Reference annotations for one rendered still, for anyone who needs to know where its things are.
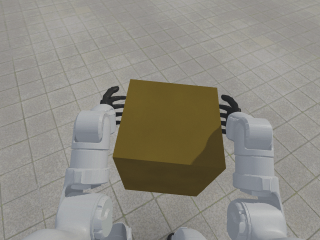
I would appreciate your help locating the right robot hand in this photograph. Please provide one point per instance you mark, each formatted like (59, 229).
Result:
(234, 108)

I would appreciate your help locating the left robot thigh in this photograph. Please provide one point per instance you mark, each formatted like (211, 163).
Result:
(119, 231)

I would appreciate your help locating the left robot hand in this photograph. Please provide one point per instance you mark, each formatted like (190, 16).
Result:
(107, 99)

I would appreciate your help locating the left robot upper arm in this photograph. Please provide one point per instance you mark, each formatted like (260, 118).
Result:
(81, 216)

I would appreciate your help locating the left robot forearm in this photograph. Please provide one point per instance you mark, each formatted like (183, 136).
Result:
(89, 155)

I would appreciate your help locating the right robot forearm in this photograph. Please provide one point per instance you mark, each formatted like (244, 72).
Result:
(254, 151)

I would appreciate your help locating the right robot upper arm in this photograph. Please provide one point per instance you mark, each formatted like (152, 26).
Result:
(256, 219)

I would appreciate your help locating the right robot thigh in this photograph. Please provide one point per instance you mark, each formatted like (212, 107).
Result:
(187, 234)

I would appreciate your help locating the robot thigh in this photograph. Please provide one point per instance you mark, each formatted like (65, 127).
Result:
(119, 231)
(187, 234)

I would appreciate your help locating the carton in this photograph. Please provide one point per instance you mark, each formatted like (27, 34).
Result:
(170, 138)

